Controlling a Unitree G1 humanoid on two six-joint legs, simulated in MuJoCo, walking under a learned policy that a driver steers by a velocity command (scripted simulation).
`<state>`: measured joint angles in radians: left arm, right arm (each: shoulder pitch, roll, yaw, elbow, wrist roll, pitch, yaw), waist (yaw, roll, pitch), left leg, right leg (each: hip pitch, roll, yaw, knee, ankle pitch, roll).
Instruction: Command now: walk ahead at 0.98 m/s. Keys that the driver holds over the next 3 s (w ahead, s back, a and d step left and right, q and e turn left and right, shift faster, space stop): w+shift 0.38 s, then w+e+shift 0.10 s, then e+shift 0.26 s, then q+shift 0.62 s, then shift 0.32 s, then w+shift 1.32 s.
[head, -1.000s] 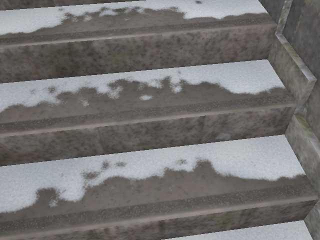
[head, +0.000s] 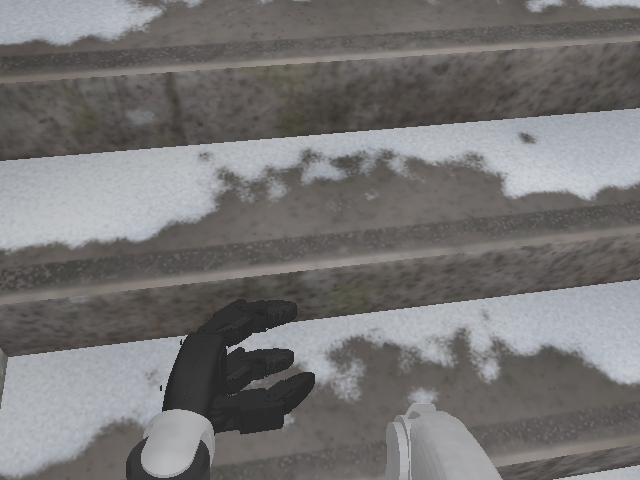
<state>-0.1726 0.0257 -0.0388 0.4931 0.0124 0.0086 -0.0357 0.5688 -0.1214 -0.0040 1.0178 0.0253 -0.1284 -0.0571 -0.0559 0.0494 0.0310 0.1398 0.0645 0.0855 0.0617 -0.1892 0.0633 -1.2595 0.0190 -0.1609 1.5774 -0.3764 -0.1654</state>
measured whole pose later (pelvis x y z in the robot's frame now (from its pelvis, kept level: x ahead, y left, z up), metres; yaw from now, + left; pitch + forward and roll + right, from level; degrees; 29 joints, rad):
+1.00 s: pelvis +0.80 +0.05 +0.46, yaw -10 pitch +2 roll -1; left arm 0.32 0.24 0.05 0.92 0.03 -0.06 0.01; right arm 0.03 -0.13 0.00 0.49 -0.01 -0.03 -0.06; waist 0.00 -0.02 0.02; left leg -1.18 -0.06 -0.07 2.07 -0.58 0.07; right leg -0.15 0.05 -0.09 0.43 -0.31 -0.06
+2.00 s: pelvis +1.14 -0.05 +0.64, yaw +14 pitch +5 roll -1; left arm -0.09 0.14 -0.03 0.40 0.03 0.00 0.02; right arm 0.51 -0.27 -0.11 0.87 0.01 -0.09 -0.04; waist -0.09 0.06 -0.05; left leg -0.10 0.05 -0.31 0.25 -0.19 0.06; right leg -0.90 -0.04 0.01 1.37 -0.66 -0.08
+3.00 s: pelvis +1.91 +0.07 +1.01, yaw +15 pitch +3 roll -1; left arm 0.04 0.13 -0.02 0.63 0.02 -0.06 -0.03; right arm 0.52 -0.20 -0.08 0.89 -0.01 -0.14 0.03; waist -0.03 0.01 -0.07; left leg -0.30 0.01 -0.10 1.31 -0.07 0.13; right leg -0.71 0.06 -0.11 1.14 -0.51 -0.12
